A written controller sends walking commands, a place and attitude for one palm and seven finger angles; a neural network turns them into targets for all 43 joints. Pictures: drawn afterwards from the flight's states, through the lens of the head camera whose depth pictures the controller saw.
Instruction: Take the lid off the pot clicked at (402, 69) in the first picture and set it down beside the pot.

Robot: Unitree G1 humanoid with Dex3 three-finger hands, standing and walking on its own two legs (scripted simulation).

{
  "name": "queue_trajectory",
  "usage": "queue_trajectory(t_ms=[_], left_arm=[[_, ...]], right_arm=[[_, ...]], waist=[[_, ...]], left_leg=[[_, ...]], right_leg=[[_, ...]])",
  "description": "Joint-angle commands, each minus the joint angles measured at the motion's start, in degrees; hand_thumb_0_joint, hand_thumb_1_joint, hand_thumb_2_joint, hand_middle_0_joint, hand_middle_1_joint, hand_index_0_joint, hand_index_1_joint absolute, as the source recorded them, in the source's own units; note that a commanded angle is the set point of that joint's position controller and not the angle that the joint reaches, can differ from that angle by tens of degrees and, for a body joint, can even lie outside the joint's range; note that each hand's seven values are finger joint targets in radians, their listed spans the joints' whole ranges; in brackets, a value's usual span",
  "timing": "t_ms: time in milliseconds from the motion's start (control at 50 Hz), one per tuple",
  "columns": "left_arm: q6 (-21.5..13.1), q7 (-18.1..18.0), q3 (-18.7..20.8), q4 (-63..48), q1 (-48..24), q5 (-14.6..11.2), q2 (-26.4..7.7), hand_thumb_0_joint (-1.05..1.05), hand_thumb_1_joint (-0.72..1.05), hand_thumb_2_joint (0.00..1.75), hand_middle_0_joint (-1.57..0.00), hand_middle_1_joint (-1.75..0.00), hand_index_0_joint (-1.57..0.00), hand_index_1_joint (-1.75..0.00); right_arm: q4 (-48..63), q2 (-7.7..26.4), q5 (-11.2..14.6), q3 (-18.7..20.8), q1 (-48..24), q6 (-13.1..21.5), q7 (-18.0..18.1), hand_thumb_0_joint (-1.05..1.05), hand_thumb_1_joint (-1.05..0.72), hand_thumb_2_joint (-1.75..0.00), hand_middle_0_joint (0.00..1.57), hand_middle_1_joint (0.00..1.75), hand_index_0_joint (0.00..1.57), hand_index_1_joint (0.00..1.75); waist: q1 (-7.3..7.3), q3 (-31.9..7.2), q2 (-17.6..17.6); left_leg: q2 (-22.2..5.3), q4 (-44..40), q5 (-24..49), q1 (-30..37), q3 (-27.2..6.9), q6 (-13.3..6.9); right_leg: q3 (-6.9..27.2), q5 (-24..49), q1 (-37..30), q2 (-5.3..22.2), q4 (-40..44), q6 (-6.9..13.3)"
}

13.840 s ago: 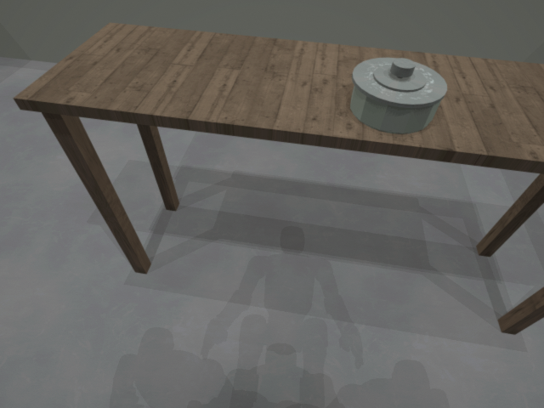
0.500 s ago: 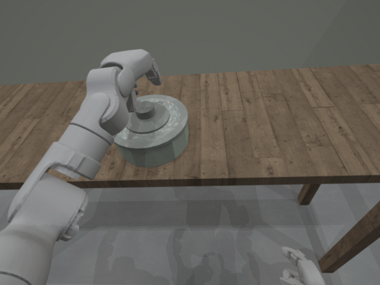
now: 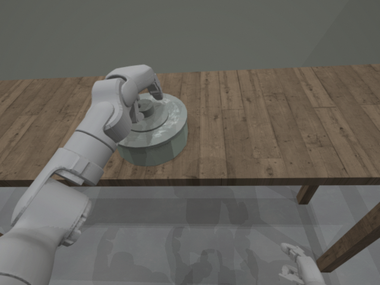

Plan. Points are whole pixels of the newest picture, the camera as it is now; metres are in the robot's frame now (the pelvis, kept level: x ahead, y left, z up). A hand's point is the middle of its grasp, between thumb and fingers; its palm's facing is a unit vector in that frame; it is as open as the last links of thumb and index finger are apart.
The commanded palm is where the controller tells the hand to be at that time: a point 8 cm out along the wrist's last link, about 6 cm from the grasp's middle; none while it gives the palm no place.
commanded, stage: lower the open fingers around the knob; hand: left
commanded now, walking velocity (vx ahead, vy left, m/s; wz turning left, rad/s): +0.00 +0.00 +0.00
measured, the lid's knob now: (143, 108) +0.46 +0.13 +0.15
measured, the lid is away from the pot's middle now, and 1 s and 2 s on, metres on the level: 0.00 0.00 0.00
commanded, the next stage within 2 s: close the fingers and squeeze the knob in 0.44 s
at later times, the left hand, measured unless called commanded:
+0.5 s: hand (139, 110) +0.42 +0.13 +0.17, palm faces -0.28 -0.11 -0.95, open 10.0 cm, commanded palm +0.40 +0.14 +0.23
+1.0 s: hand (138, 110) +0.43 +0.13 +0.17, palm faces -0.30 -0.11 -0.95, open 9.1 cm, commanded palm +0.41 +0.14 +0.23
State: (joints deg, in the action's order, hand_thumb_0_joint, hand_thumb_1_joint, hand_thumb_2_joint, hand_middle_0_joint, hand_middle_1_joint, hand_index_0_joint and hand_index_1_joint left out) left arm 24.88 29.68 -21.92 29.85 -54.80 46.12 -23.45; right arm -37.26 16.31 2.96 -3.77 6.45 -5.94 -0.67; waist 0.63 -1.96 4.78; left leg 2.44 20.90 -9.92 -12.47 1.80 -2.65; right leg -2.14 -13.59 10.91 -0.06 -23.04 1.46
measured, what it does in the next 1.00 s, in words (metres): stands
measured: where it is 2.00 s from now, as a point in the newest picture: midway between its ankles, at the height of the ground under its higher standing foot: outside the picture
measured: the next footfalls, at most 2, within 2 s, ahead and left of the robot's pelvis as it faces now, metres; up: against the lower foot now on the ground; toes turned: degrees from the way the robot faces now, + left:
none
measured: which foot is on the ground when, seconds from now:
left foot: down 0.00-1.00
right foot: down 0.00-1.00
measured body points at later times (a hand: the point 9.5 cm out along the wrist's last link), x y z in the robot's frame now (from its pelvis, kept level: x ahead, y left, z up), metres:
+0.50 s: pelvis +0.00 +0.00 +0.00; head +0.00 -0.03 +0.45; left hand +0.43 +0.14 +0.23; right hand +0.18 -0.23 -0.11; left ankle +0.01 +0.09 -0.74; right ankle -0.02 -0.10 -0.74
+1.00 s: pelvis +0.00 +0.00 +0.00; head +0.01 -0.04 +0.45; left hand +0.44 +0.14 +0.22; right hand +0.17 -0.23 -0.11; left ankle +0.01 +0.09 -0.74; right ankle -0.02 -0.10 -0.74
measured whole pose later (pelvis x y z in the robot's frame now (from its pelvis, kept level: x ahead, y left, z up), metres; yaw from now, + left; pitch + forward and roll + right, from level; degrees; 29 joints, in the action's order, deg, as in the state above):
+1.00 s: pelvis +0.00 +0.00 +0.00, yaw +0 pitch +2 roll +1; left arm 24.5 27.9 -21.0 32.3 -53.1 46.6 -23.5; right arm -37.4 16.1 3.0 -4.0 7.4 -7.0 0.1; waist -0.2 -2.3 4.5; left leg 2.2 21.8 -10.8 -12.7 2.0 -2.5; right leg -1.8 -14.2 11.2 -0.3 -23.7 1.6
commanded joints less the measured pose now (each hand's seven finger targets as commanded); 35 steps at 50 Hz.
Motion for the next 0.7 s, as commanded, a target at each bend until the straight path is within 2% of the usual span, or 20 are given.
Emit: queue_trajectory(t_ms=[0,20,60,80,120,140,160,180,200,240,260,340,380,440,460,520,540,580,660,680], left_arm=[[-0.04,-2.92,6.6,-5.7,-29.5,2.26,-9.96,0.0,-0.38,1.67,-0.87,-0.08,-0.87,-0.08],[-0.06,-3.09,8.69,-4.35,-28.51,2.49,-12.24,0.0,-0.38,1.67,-0.87,-0.08,-0.87,-0.08],[-1.07,-3.19,9.45,-10.55,-30.91,2.39,-13.32,0.0,-0.38,1.67,-0.87,-0.08,-0.87,-0.08],[-0.97,-3.17,7.85,-8.02,-28.78,2.36,-11.0,0.0,-0.38,1.67,-0.87,-0.08,-0.87,-0.08],[-0.54,-3.05,6.19,-6.42,-26.74,2.09,-8.83,0.0,-0.38,1.67,-0.87,-0.08,-0.87,-0.08],[-0.55,-3.11,6.74,-7.2,-25.47,1.26,-9.16,0.0,-0.38,1.67,-0.87,-0.08,-0.87,-0.08],[-0.87,-3.33,9.69,-8.81,-27.79,2.27,-12.96,0.0,-0.38,1.67,-0.87,-0.08,-0.87,-0.08],[-0.69,-3.45,9.97,-5.47,-25.18,2.51,-13.14,0.0,-0.38,1.67,-0.87,-0.08,-0.87,-0.08],[-0.61,-3.25,7.17,-4.34,-23.33,2.22,-9.55,0.0,-0.38,1.67,-0.87,-0.08,-0.87,-0.08],[-0.67,-3.18,6.13,-6.86,-21.1,1.04,-8.02,0.0,-0.38,1.67,-0.87,-0.08,-0.87,-0.08],[-0.76,-3.4,7.25,-9.61,-23.76,1.85,-9.94,0.0,-0.38,1.67,-0.87,-0.08,-0.87,-0.08],[-0.54,-3.93,8.85,-8.91,-21.57,1.45,-11.7,0.0,-0.38,1.67,-0.87,-0.08,-0.87,-0.08],[-0.15,-3.99,6.16,-7.87,-22.78,1.65,-8.7,0.0,-0.38,1.67,-0.87,-0.08,-0.87,-0.08],[-0.24,-4.43,8.06,-9.55,-23.95,1.65,-11.39,0.0,-0.38,1.67,-0.87,-0.08,-0.87,-0.08],[-0.44,-4.39,6.71,-11.62,-25.84,2.12,-9.98,0.0,-0.38,1.67,-0.87,-0.08,-0.87,-0.08],[0.19,-4.41,6.79,-7.86,-23.33,1.93,-9.66,0.0,-0.38,1.67,-0.87,-0.08,-0.87,-0.08],[0.07,-4.49,7.51,-9.19,-24.16,1.56,-10.65,0.0,-0.22,1.23,-0.81,-0.08,-0.81,-0.08],[0.25,-4.42,5.72,-8.04,-25.17,2.19,-8.54,0.0,-0.2,1.23,-0.77,-0.19,-0.77,-0.19],[0.14,-4.34,7.77,-9.05,-25.04,2.22,-11.09,0.0,-0.15,1.22,-0.7,-0.42,-0.7,-0.42],[0.28,-4.17,5.29,-7.57,-25.08,2.09,-8.14,0.0,-0.14,1.21,-0.69,-0.46,-0.69,-0.46]], right_arm=[[7.8,5.41,-0.15,2.07,-6.65,2.29,0.67,0.0,-0.9,-0.9,0.2,0.3,0.2,0.3],[7.65,5.75,-0.11,2.07,-6.37,2.17,0.77,0.0,-0.9,-0.9,0.2,0.3,0.2,0.3],[8.84,5.53,-0.44,2.26,-6.86,2.5,0.73,0.0,-0.9,-0.9,0.2,0.3,0.2,0.3],[8.7,5.15,-0.46,2.19,-6.93,2.54,0.83,0.0,-0.9,-0.9,0.2,0.3,0.2,0.3],[8.45,5.38,-0.14,2.24,-6.59,2.21,0.56,0.0,-0.9,-0.9,0.2,0.3,0.2,0.3],[8.58,5.97,-0.24,2.67,-6.52,2.0,0.52,0.0,-0.9,-0.9,0.2,0.3,0.2,0.3],[8.38,5.89,-0.54,2.59,-5.63,2.26,0.67,0.0,-0.9,-0.9,0.2,0.3,0.2,0.3],[8.57,5.73,-0.4,2.32,-6.08,2.31,0.69,0.0,-0.9,-0.9,0.2,0.3,0.2,0.3],[8.51,5.56,-0.12,2.23,-6.0,2.11,0.59,0.0,-0.9,-0.9,0.2,0.3,0.2,0.3],[8.96,6.07,0.09,2.68,-6.64,1.56,0.24,0.0,-0.9,-0.9,0.2,0.3,0.2,0.3],[8.95,5.84,-0.11,2.59,-6.1,1.62,0.25,0.0,-0.9,-0.9,0.2,0.3,0.2,0.3],[8.98,6.37,0.03,2.7,-6.59,1.39,0.29,0.0,-0.9,-0.9,0.2,0.3,0.2,0.3],[8.8,5.6,0.17,2.39,-6.52,1.29,0.35,0.0,-0.9,-0.9,0.2,0.3,0.2,0.3],[8.73,6.45,0.1,2.55,-6.95,1.02,0.44,0.0,-0.9,-0.9,0.2,0.3,0.2,0.3],[9.3,5.54,0.05,2.34,-7.14,1.45,0.34,0.0,-0.9,-0.9,0.2,0.3,0.2,0.3],[8.74,5.7,0.19,2.16,-7.12,1.24,0.5,0.0,-0.9,-0.9,0.2,0.3,0.2,0.3],[8.66,6.23,0.07,2.47,-7.28,1.03,0.43,0.0,-0.9,-0.9,0.2,0.3,0.2,0.3],[8.6,5.41,0.17,2.19,-7.44,1.31,0.55,0.0,-0.9,-0.9,0.2,0.3,0.2,0.3],[8.79,5.55,-0.09,2.11,-7.63,1.43,0.58,0.0,-0.9,-0.9,0.2,0.3,0.2,0.3],[8.6,5.26,0.09,1.93,-7.86,1.3,0.66,0.0,-0.9,-0.9,0.2,0.3,0.2,0.3]], waist=[[-0.58,-18.24,-8.5],[-0.23,-18.04,-8.98],[0.09,-22.82,-7.21],[-0.11,-21.32,-8.82],[-0.31,-19.45,-8.63],[-0.2,-19.48,-7.92],[-0.04,-21.47,-8.28],[0.14,-19.59,-8.8],[-0.27,-17.71,-9.18],[-0.23,-17.98,-8.03],[-0.25,-19.82,-7.23],[0.03,-18.55,-7.55],[-0.6,-16.89,-8.07],[-0.22,-18.39,-6.21],[-0.36,-19.99,-5.88],[-0.34,-17.89,-7.82],[-0.3,-18.72,-6.92],[-0.77,-17.9,-7.3],[-0.24,-19.69,-7.1],[-0.75,-17.61,-8.47]], left_leg=[[2.04,0.09,14.09,9.26,-1.53,-1.36],[1.9,-0.23,13.29,8.56,-1.42,-1.26],[2.16,0.11,15.75,10.01,-1.53,-1.46],[2.09,0.7,16.62,9.8,-1.5,-1.6],[1.98,0.39,16.33,9.58,-1.38,-1.37],[2.01,0.61,15.87,9.99,-1.6,-1.44],[1.95,0.47,17.16,10.32,-1.48,-1.49],[1.93,0.76,16.6,8.95,-1.27,-1.47],[1.96,0.58,16.16,8.48,-1.1,-1.37],[1.74,0.7,16.19,9.4,-1.24,-1.24],[1.89,0.47,16.59,10.01,-1.17,-1.32],[1.63,0.77,16.69,9.3,-1.35,-1.25],[1.68,0.32,15.02,9.14,-1.33,-1.27],[1.54,0.12,14.1,9.41,-1.49,-1.06],[1.87,0.31,15.41,10.17,-1.54,-1.2],[1.67,0.13,14.44,9.21,-1.36,-1.08],[1.61,0.25,14.46,9.64,-1.58,-1.04],[1.64,0.37,14.58,9.65,-1.44,-1.13],[1.76,0.38,14.89,9.61,-1.53,-1.07],[1.74,0.27,13.79,9.15,-1.44,-1.1]], right_leg=[[1.68,17.98,-3.89,-2.33,1.45,0.89],[1.82,17.35,-4.34,-2.27,1.53,0.81],[2.42,19.89,-6.9,-2.17,1.06,0.9],[2.02,20.72,-6.3,-2.16,0.64,0.87],[1.64,19.89,-4.93,-2.35,0.91,0.83],[1.49,19.62,-4.48,-2.38,1.31,0.98],[1.94,21.04,-6.05,-2.46,1.03,0.87],[1.94,20.77,-5.84,-2.35,0.63,0.81],[1.61,20.35,-4.64,-2.29,0.74,0.75],[1.23,19.53,-3.98,-2.47,1.04,0.95],[1.75,19.96,-5.0,-2.5,1.05,0.89],[1.51,19.93,-4.59,-2.55,1.0,1.05],[1.26,17.78,-3.42,-2.71,1.24,0.98],[1.44,16.83,-3.59,-2.64,1.36,1.27],[1.74,17.86,-4.38,-2.7,1.02,1.23],[1.35,17.37,-3.72,-2.74,1.13,1.08],[1.43,17.34,-3.82,-2.67,1.32,1.25],[1.46,17.34,-3.3,-2.65,1.01,1.16],[1.78,18.08,-4.63,-2.59,0.91,1.15],[1.39,17.06,-3.42,-2.57,1.06,1.01]])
